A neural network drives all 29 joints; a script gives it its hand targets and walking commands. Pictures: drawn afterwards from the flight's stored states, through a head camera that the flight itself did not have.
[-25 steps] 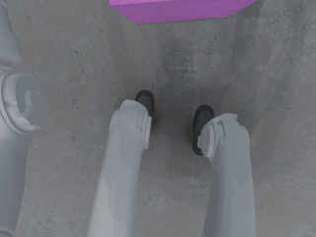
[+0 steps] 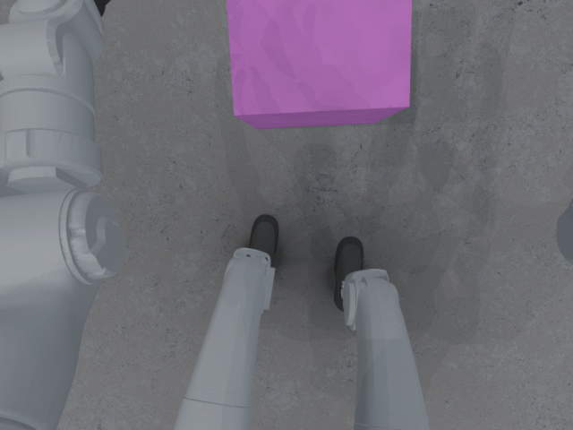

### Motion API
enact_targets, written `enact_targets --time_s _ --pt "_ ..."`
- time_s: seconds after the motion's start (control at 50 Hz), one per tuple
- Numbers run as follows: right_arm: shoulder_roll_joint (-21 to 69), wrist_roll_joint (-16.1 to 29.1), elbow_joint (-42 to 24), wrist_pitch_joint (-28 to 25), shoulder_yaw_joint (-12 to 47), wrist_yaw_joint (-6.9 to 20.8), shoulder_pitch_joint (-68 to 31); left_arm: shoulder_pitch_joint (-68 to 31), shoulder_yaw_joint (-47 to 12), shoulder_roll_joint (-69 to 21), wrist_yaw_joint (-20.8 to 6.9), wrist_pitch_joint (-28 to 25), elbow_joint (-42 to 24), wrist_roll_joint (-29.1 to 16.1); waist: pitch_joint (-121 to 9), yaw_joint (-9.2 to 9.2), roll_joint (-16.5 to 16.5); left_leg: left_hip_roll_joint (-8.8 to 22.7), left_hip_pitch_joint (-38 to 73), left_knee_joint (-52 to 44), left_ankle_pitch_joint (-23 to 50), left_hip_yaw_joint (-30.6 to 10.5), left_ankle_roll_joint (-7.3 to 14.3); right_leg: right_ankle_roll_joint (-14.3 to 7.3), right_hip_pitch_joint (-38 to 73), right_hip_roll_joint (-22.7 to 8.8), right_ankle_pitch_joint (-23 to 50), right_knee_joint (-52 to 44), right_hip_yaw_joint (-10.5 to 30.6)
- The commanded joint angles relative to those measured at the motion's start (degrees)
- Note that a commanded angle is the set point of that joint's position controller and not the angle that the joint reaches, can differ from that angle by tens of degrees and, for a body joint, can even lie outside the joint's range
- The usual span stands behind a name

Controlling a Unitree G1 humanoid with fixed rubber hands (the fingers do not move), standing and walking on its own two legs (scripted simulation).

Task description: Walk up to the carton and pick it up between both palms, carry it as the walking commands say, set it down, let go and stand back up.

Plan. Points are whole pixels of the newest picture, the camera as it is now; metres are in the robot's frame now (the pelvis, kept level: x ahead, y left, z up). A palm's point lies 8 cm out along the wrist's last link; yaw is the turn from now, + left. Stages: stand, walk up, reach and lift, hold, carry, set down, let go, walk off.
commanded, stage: let go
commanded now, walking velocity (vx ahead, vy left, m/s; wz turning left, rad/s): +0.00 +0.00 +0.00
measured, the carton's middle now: (315, 55) +0.61 +0.05 -0.52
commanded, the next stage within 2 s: stand in 1.48 s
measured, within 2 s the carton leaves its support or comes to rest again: neither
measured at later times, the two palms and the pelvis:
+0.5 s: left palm (3, 121) +0.40 +0.29 -0.02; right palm out of the picture +0.45 -0.19 -0.03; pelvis +0.06 +0.02 +0.06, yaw -1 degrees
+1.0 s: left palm (17, 330) +0.27 +0.22 +0.04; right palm out of the picture +0.28 -0.25 +0.04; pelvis +0.10 -0.01 +0.11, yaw +1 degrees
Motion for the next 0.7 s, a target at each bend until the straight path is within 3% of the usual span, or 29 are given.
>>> enact_targets --time_s 0.0,0.02,0.04,0.06,0.08,0.1,0.12,0.14,0.18,0.2,0.22,0.24,0.26,0.28,0.3,0.34,0.36,0.38,0.42,0.44,0.48,0.5,0.54,0.56,0.58,0.6,0.64,0.66,0.68 --pt "0.5 -6.7 0.1 -4.5 -5.2 -1.0 -5.3 -8.3 1.5 3.3 -1.7 -5.7 -3.7 6.3 -67.9 -1.69 -1.6 -1.4 27.8 -2.4 22.5 3.7 -1.8 0.7 24.2 -0.1 23.4 -5.7 -1.2" --pt "0.5 -8.0 -6.2 -5.4 -6.1 -1.8 -4.4 -3.8 1.2 1.5 -2.3 -6.1 -3.3 6.8 -72.3 -1.13 -3.5 -1.1 35.0 -2.5 28.6 2.4 -1.4 1.4 23.6 0.4 24.2 -6.7 -1.2" --pt "-0.7 -10.0 -4.6 -5.6 -9.1 -2.7 -1.7 -2.0 3.1 3.7 -2.0 -6.3 -2.9 9.0 -74.2 -0.55 0.7 -1.1 37.2 -1.8 27.3 3.7 -2.5 0.9 24.2 0.8 23.0 -7.8 -0.7" --pt "0.3 -9.4 -9.3 -6.3 -8.7 -3.7 0.6 -2.0 4.2 5.0 -1.8 -7.5 -10.2 9.3 -79.8 -0.42 3.5 -1.1 45.0 -1.6 33.2 3.6 -2.6 0.8 23.0 0.9 24.6 -9.1 -0.2" --pt "-2.1 -11.7 -8.5 -6.4 -11.4 -4.1 -1.1 -0.8 2.0 5.1 -2.3 -6.5 -4.6 8.9 -72.6 -2.81 1.2 -0.8 40.8 -3.8 28.6 2.7 -2.7 1.6 21.4 1.0 21.0 -10.7 -2.3" --pt "-1.2 -13.7 -10.4 -6.8 -10.4 -4.3 5.3 5.7 1.2 2.9 -2.6 -7.0 -2.9 9.8 -74.4 -3.04 0.4 -1.1 40.6 -5.5 24.7 4.0 -2.7 1.6 26.8 0.4 21.4 -11.2 -1.9" --pt "-0.1 -14.0 -14.6 -7.4 -11.0 -5.0 14.5 15.0 1.2 5.0 -2.5 -8.1 -6.7 11.0 -81.3 -1.91 0.4 -2.2 48.0 -6.4 30.9 4.1 -2.8 2.3 33.7 1.0 27.0 -11.5 -2.7" --pt "-0.6 -14.3 -15.9 -7.8 -10.9 -5.5 10.0 9.1 1.8 6.9 -2.5 -8.6 -10.0 10.7 -77.7 -1.29 -0.1 -1.9 45.0 -7.1 30.3 3.2 -2.5 2.3 29.5 1.2 25.6 -12.1 -1.8" --pt "4.0 -11.8 -20.4 -9.5 -7.6 -5.5 18.8 15.7 -1.0 3.8 -3.4 -10.1 -14.1 7.6 -82.5 -2.33 -0.6 -2.3 50.7 -7.4 35.9 2.8 -2.3 1.8 34.7 0.8 31.5 -14.4 -1.4" --pt "7.0 -11.3 -15.8 -9.4 -4.4 -5.5 31.0 25.3 -4.1 0.7 -3.6 -10.6 -12.1 7.7 -76.6 -4.38 -2.1 -2.1 47.6 -9.7 31.1 3.2 -2.0 1.6 39.7 0.4 31.2 -15.3 -1.4" --pt "5.6 -8.1 -24.7 -10.4 -5.4 -5.5 17.7 17.7 -2.9 3.1 -3.9 -10.9 -13.8 6.8 -75.3 -1.57 -1.3 -2.6 47.6 -9.9 30.3 3.0 -1.0 1.8 32.6 0.5 27.5 -14.6 -1.6" --pt "6.9 -8.7 -28.2 -10.7 -2.8 -5.6 29.6 29.0 -4.4 2.7 -4.0 -11.7 -18.3 5.6 -80.4 -1.97 -4.5 -2.5 51.4 -11.8 27.5 2.7 -0.7 1.5 43.8 0.6 28.8 -16.0 -1.3" --pt "5.7 -5.7 -29.5 -10.5 -3.2 -5.6 19.4 21.6 -2.7 6.9 -4.1 -11.5 -15.8 5.5 -72.4 0.6 -3.4 -2.5 46.7 -12.8 25.5 2.4 0.1 1.9 36.1 0.2 25.1 -16.1 -0.9" --pt "7.8 -5.6 -26.5 -11.4 -1.6 -5.2 32.3 31.0 -4.3 3.6 -3.8 -12.7 -17.7 6.2 -72.6 1.12 0.9 -2.4 50.8 -14.9 24.7 2.9 -0.9 1.3 40.0 -0.2 24.1 -17.9 -0.3" --pt "7.9 -5.2 -29.5 -12.3 -2.4 -4.4 30.6 28.8 -4.9 1.2 -3.8 -13.2 -16.8 4.6 -63.4 -1.05 -2.3 -1.9 46.5 -15.4 25.1 2.5 -0.3 1.9 34.1 0.0 22.8 -18.9 -1.4" --pt "10.9 -3.1 -27.8 -12.7 -0.5 -4.3 38.3 39.8 -7.8 0.2 -4.6 -14.2 -15.9 3.0 -69.4 1.77 1.1 -1.5 60.6 -15.0 34.9 0.7 -0.3 1.5 31.0 1.0 20.2 -18.0 -2.6" --pt "11.6 -2.7 -27.5 -13.2 0.7 -3.8 45.5 44.9 -8.8 -2.9 -5.2 -14.4 -15.0 1.7 -68.5 -0.46 -0.3 -0.8 63.9 -14.5 35.7 0.0 0.0 1.3 30.9 0.5 20.5 -20.4 -1.9" --pt "11.7 -3.1 -23.3 -12.9 0.5 -3.7 44.4 41.5 -8.5 -0.5 -5.1 -14.6 -13.1 2.9 -61.7 1.19 1.4 -0.9 62.1 -15.7 32.0 -0.1 -0.3 1.5 25.1 0.7 13.9 -20.7 -2.1" --pt "9.4 -5.7 -29.2 -14.3 -0.8 -4.1 52.9 47.6 -8.7 -1.7 -4.9 -16.1 -21.4 2.7 -66.5 -1.25 0.3 0.0 71.0 -15.7 37.7 -1.1 -1.0 1.1 27.8 1.4 16.2 -22.4 -2.6" --pt "10.8 -6.0 -26.0 -14.6 0.0 -4.4 52.3 48.5 -10.1 -1.0 -4.9 -16.6 -15.9 2.7 -59.6 -1.13 1.2 -0.5 64.9 -16.5 29.6 0.4 -0.9 0.7 28.7 1.0 13.8 -22.6 -2.4" --pt "10.3 -7.6 -28.4 -15.7 -1.3 -4.8 61.0 53.4 -10.2 -3.5 -4.4 -17.7 -22.2 2.5 -56.5 -4.57 0.2 -0.1 63.3 -19.9 24.6 0.1 -1.9 0.2 38.2 0.6 14.6 -24.9 -1.3" --pt "11.5 -9.6 -29.5 -16.7 -2.5 -5.0 64.8 59.7 -12.4 -5.1 -4.8 -18.3 -18.9 2.3 -55.5 -5.5 -1.1 -0.3 64.6 -19.7 26.4 0.0 -1.4 0.4 40.7 1.2 16.6 -24.6 -2.2" --pt "10.7 -7.1 -29.4 -17.1 -0.5 -4.1 68.4 65.3 -13.1 -5.3 -4.5 -18.3 -22.2 2.1 -53.3 -3.03 4.1 -0.4 70.4 -22.8 23.0 0.4 -2.6 -0.6 38.3 0.6 11.3 -27.1 -2.3" --pt "13.0 -7.5 -25.5 -16.4 0.9 -4.2 71.0 65.8 -13.4 -5.2 -4.2 -17.9 -19.4 2.6 -45.3 -4.05 1.5 0.1 66.9 -24.3 16.9 0.0 -2.3 -0.5 38.2 0.8 7.0 -27.8 -2.9" --pt "12.3 -6.6 -30.9 -17.6 0.9 -3.6 70.7 70.0 -13.7 -5.6 -4.0 -18.4 -21.8 1.9 -47.5 -3.59 2.0 -0.3 73.1 -25.2 20.4 -0.3 -1.6 -0.6 38.4 1.0 8.3 -29.2 -2.6" --pt "13.6 -5.8 -27.5 -17.5 2.0 -3.4 71.6 67.9 -12.6 -3.9 -3.6 -18.9 -22.9 2.7 -40.8 -2.79 5.1 -0.9 68.9 -25.9 16.5 0.7 -1.9 -0.7 40.6 0.5 6.9 -29.5 -2.4" --pt "12.5 -7.5 -31.1 -17.8 1.7 -4.1 78.0 75.3 -13.8 -5.7 -3.5 -18.8 -24.6 4.2 -38.7 -3.77 3.0 -0.7 69.6 -28.8 11.2 1.8 -2.3 -1.0 49.5 0.4 7.0 -31.3 -1.8" --pt "15.2 -6.1 -34.1 -18.9 3.8 -4.1 80.4 75.4 -15.0 -5.0 -3.5 -19.6 -29.2 3.6 -38.0 -3.81 2.6 -1.0 71.5 -28.3 14.9 1.1 -1.6 -0.4 48.8 0.7 11.0 -31.6 -2.4" --pt "14.2 -5.2 -34.0 -19.2 4.3 -3.9 81.1 79.5 -13.8 -5.7 -3.6 -19.2 -26.1 2.5 -35.3 -3.71 2.5 -1.5 71.7 -28.5 12.9 1.9 -2.5 -0.7 51.9 0.7 9.6 -32.2 -2.1"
